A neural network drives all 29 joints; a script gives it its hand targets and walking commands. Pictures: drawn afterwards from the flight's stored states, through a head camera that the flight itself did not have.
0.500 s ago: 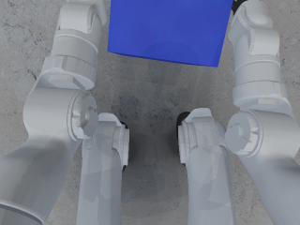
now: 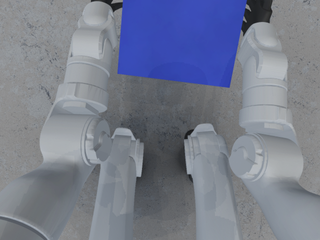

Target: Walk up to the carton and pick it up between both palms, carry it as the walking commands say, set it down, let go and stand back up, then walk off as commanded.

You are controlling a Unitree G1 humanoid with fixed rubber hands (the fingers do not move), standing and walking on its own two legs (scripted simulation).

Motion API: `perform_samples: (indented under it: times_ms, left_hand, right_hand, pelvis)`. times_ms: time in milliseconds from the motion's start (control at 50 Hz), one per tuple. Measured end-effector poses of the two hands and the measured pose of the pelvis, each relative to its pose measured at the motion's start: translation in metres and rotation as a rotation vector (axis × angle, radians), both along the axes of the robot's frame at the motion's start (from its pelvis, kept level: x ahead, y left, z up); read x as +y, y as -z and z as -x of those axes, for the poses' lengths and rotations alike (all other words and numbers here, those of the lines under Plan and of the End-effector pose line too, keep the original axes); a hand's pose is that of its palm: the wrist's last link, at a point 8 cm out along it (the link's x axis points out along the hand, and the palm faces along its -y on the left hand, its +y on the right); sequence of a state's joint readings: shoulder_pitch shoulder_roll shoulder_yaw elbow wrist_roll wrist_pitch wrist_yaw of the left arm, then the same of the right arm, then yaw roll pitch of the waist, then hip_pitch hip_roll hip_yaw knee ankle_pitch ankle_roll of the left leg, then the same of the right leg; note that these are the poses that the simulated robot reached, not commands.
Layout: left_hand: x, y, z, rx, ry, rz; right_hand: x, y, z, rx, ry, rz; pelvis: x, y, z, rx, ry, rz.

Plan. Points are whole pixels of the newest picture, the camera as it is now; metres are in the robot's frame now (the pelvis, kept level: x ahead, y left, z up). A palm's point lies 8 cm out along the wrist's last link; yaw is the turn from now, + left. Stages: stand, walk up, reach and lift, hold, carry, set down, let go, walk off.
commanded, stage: reach and lift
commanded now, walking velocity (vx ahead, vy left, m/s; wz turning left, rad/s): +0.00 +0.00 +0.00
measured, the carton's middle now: (175, 33) +0.52 -0.05 -0.19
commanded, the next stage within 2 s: none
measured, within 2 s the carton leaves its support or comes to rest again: neither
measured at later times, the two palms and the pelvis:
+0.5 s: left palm out of the picture +0.53 +0.10 -0.03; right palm (282, 22) +0.49 -0.19 -0.03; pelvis -0.01 +0.00 +0.05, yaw +0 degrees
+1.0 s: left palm out of the picture +0.51 +0.10 +0.05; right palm out of the picture +0.47 -0.19 +0.04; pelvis +0.00 +0.00 +0.11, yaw +0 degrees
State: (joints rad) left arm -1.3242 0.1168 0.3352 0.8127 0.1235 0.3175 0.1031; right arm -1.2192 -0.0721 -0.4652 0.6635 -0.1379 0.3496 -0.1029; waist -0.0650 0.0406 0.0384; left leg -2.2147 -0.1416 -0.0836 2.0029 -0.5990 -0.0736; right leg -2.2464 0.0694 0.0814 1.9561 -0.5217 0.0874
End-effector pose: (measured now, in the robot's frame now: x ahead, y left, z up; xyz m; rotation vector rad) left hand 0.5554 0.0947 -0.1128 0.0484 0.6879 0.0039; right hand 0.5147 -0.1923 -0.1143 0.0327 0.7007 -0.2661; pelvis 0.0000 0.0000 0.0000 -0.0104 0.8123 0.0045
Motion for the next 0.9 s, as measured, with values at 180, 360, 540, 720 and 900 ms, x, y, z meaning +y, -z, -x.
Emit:
perform_samples:
  times_ms: [180, 360, 540, 720, 900]
  left_hand:
    - [-0.002, -0.033, 0.011, 0.005, 0.000, 0.006]
    - [-0.002, -0.063, 0.018, 0.001, -0.005, 0.006]
    - [0.001, -0.089, 0.027, 0.002, -0.013, 0.004]
    - [0.001, -0.118, 0.035, 0.003, -0.011, 0.002]
    - [0.002, -0.146, 0.042, 0.002, -0.011, 0.002]
  right_hand:
    - [-0.002, -0.035, 0.011, 0.005, 0.004, 0.003]
    - [-0.002, -0.063, 0.019, 0.000, 0.007, -0.005]
    - [0.001, -0.088, 0.026, -0.001, 0.008, -0.014]
    - [0.001, -0.117, 0.034, 0.000, 0.013, -0.021]
    - [0.002, -0.144, 0.042, -0.002, 0.017, -0.024]
  pelvis:
    - [0.002, -0.019, 0.004, -0.005, -0.002, 0.004]
    - [0.003, -0.036, 0.008, -0.017, 0.000, 0.001]
    - [0.001, -0.055, 0.007, -0.023, 0.002, -0.003]
    - [0.000, -0.075, 0.003, -0.035, 0.004, -0.005]
    - [0.000, -0.096, -0.001, -0.052, 0.006, -0.007]
